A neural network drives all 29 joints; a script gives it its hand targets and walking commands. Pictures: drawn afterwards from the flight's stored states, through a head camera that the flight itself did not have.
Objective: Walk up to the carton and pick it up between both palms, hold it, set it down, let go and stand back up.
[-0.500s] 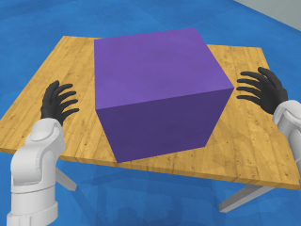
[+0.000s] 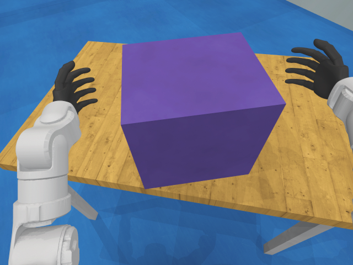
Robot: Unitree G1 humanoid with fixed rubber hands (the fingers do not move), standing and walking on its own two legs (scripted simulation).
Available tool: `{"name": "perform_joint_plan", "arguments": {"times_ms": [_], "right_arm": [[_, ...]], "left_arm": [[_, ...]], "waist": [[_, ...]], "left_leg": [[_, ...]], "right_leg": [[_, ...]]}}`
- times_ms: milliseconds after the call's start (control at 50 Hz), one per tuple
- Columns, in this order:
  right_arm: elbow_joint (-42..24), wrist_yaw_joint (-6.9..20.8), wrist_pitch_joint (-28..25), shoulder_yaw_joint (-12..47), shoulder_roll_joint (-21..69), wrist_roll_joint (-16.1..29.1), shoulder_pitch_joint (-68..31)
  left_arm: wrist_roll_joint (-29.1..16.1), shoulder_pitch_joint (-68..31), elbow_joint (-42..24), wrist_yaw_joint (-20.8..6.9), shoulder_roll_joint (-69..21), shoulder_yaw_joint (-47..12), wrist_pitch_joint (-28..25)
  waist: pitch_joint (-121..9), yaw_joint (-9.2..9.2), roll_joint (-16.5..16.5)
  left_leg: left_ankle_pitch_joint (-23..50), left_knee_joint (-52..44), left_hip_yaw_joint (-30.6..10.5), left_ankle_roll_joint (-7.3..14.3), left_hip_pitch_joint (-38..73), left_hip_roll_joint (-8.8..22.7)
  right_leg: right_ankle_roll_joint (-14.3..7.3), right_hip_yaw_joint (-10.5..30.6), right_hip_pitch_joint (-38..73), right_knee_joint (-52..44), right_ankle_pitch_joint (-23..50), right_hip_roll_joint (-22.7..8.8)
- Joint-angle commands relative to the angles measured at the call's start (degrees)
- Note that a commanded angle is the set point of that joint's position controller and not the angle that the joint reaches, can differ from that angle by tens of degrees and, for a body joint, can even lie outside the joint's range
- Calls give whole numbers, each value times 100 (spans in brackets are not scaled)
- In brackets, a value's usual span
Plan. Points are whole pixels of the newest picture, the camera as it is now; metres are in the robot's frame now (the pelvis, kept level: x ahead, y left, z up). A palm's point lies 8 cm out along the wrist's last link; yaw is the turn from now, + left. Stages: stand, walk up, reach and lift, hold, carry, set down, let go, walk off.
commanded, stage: reach and lift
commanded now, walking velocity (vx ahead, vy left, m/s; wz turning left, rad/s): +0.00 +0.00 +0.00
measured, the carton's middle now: (190, 114) +0.45 +0.04 +0.06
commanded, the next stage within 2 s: none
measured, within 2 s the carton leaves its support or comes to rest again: neither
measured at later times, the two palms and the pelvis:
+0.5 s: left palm (56, 79) +0.37 +0.28 +0.21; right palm (319, 39) +0.51 -0.19 +0.24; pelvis +0.01 -0.01 +0.00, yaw +2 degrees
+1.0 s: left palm (83, 118) +0.36 +0.27 +0.11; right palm (293, 83) +0.51 -0.19 +0.14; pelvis +0.01 +0.00 +0.00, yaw +1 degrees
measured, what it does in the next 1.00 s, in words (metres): stands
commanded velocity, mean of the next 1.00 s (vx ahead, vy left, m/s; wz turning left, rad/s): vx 0.00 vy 0.00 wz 0.00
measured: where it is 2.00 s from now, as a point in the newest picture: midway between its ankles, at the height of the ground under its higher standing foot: outside the picture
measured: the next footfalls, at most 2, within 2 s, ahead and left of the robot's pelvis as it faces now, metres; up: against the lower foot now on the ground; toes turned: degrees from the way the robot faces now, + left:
none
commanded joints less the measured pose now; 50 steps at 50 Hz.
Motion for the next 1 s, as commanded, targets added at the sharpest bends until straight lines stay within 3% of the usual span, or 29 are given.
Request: {"name": "perform_joint_plan", "arguments": {"times_ms": [0,20,40,60,100,120,160,180,240,260,340,360,380,420,440,460,520,540,560,600,700,740,760,780,840,860,880,920,980], "right_arm": [[-875,-43,-344,-698,-1653,96,-3285],[-944,-51,-322,-493,-1639,204,-3608],[-541,-72,-253,-651,-1729,40,-3882],[-1015,-66,-313,-524,-1549,44,-3959],[-586,-38,-262,-594,-1590,-21,-3922],[-1020,-43,-271,-352,-1514,172,-4549],[-484,-32,-198,-472,-1527,88,-4524],[-280,4,-146,-269,-1516,240,-4313],[-84,-61,-167,-348,-1596,61,-4333],[-288,-57,-227,-137,-1397,213,-4899],[139,-85,-183,-267,-1496,188,-5221],[28,-86,-212,-195,-1589,179,-5209],[422,-92,-154,-432,-1636,62,-5277],[259,-65,-183,-316,-1574,189,-5189],[452,-92,-174,-286,-1418,133,-5209],[459,-69,-174,-167,-1528,93,-5229],[657,-68,-323,-478,-1593,-71,-5259],[386,-24,-312,-105,-1335,95,-4988],[898,-40,-306,-229,-1311,-52,-4689],[891,-63,-361,-162,-1280,-68,-4465],[274,-180,-633,-235,-1119,-151,-4713],[-239,-214,-868,-435,-1302,-258,-4640],[-164,-192,-888,-462,-1259,-198,-4501],[101,-226,-953,-444,-1083,-342,-4182],[416,-181,-1080,-473,-925,-484,-3926],[-84,-177,-1166,-693,-1038,-547,-3927],[296,-174,-1235,-564,-887,-573,-3632],[-479,-156,-1462,-691,-953,-620,-3828],[-78,-232,-1632,-687,-616,-815,-3544]], "left_arm": [[96,-2703,-1308,-14,1218,328,-381],[109,-3016,-1035,-47,1269,491,-373],[15,-3349,-895,-46,1344,309,-434],[9,-3216,-832,-28,1350,505,-459],[-50,-3258,-784,63,1331,309,-432],[-102,-4076,-976,47,1448,460,-448],[-120,-4034,-689,29,1426,283,-423],[-26,-3751,-379,28,1495,474,-407],[96,-3596,-113,11,1451,478,-362],[68,-4290,-450,3,1594,460,-442],[-25,-4715,-130,-29,1730,362,-464],[27,-4399,-42,17,1686,449,-453],[-122,-4778,-25,17,1671,265,-487],[-39,-4440,-43,1,1663,317,-489],[-44,-4687,305,-19,1591,186,-486],[-88,-4733,223,-60,1610,177,-509],[-94,-4782,-64,11,1462,5,-689],[78,-4373,43,36,1546,277,-615],[126,-4020,422,-5,1432,226,-671],[282,-3847,229,-122,1435,205,-677],[340,-4136,28,-256,1583,297,-1021],[352,-3654,-305,-220,1366,283,-1121],[417,-3600,-528,-183,1334,283,-1170],[424,-3138,336,-237,1171,259,-1229],[527,-3030,396,-254,904,142,-1475],[516,-3290,-389,-223,886,28,-1549],[474,-2840,292,-273,679,-69,-1705],[437,-2886,-303,-179,806,33,-1905],[526,-2770,87,-186,579,-74,-2204]], "waist": [[-3746,-144,-975],[-3667,79,-1338],[-3669,-151,-1001],[-3768,146,-1254],[-3921,-50,-1051],[-3946,276,-1160],[-4080,56,-1052],[-3768,261,-991],[-3840,70,-1156],[-4139,273,-1026],[-4134,89,-938],[-4232,262,-1061],[-4097,-6,-1058],[-4297,258,-947],[-4230,-26,-895],[-4321,209,-984],[-4731,-62,-639],[-4452,231,-813],[-4164,122,-881],[-4034,-25,-745],[-4165,64,-1030],[-4447,104,-899],[-4518,71,-640],[-4045,31,-938],[-3872,111,-825],[-4428,-45,-752],[-4259,57,-823],[-4902,190,-810],[-4807,115,-779]], "left_leg": [[1464,-130,-23,-48,583,-255],[1182,-160,25,-10,297,-228],[818,-215,-22,-22,232,-249],[857,-183,38,-16,95,-291],[1025,-156,2,27,169,-281],[1176,-56,48,-39,196,-211],[1199,-124,5,-42,281,-275],[1380,-84,-42,-43,182,-252],[1406,-139,3,-65,340,-232],[1341,-112,-20,-62,267,-209],[1285,-92,-54,-98,91,-267],[1403,-86,-43,-86,155,-292],[1193,-203,-92,-83,164,-260],[1478,-147,-3,-100,354,-254],[1513,-70,-87,-130,256,-263],[1567,-47,-54,-155,260,-193],[1819,-20,-65,-216,364,-234],[1885,-3,2,-171,353,-247],[1881,1,-19,-175,553,-235],[2113,-10,-68,-215,550,-259],[1570,-84,8,-50,-98,-375],[2200,37,-92,-118,-22,-296],[2169,51,-78,-147,286,-309],[2125,116,-86,-112,86,-289],[1877,43,-76,-109,13,-243],[2220,57,-14,-163,498,-239],[2347,204,2,-168,551,-146],[2388,218,98,-158,446,-225],[2570,314,66,-132,597,-159]], "right_leg": [[408,726,3032,172,2111,-357],[480,781,3225,235,2004,-347],[436,731,2907,231,1478,-388],[372,732,3100,191,1353,-282],[366,678,3006,322,1482,-332],[347,788,3110,233,1557,-343],[424,617,2982,293,1752,-319],[389,621,3120,260,1687,-258],[447,615,3173,216,2038,-279],[352,632,3184,261,1760,-253],[429,646,3263,322,2061,-327],[455,640,3343,433,2354,-310],[487,590,3105,307,1936,-324],[437,634,3264,202,2300,-328],[459,517,3143,325,2307,-267],[434,624,3274,313,2434,-350],[365,444,3093,365,2414,-212],[425,414,3234,372,2514,-181],[419,383,2863,344,2300,-189],[505,354,3154,339,2910,-228],[638,547,3759,558,3261,-353],[647,517,3719,639,3683,-264],[579,476,3582,632,3473,-261],[608,493,3390,564,3387,-280],[600,530,3198,560,3029,-297],[556,344,3141,504,3034,-198],[524,394,2858,482,2935,-219],[538,352,3111,561,3114,-212],[606,374,2791,546,3097,-267]]}}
